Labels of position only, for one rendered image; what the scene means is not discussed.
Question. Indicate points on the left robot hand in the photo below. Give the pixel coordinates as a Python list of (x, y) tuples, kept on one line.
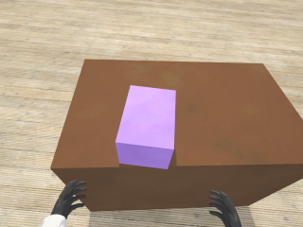
[(63, 205)]

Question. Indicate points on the carton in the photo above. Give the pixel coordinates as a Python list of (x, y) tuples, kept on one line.
[(146, 132)]

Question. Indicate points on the pedestal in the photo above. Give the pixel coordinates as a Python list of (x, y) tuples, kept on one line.
[(235, 131)]

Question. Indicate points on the right robot hand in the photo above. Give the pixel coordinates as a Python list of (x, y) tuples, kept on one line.
[(229, 215)]

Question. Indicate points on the robot left forearm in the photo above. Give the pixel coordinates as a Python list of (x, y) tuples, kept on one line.
[(54, 221)]

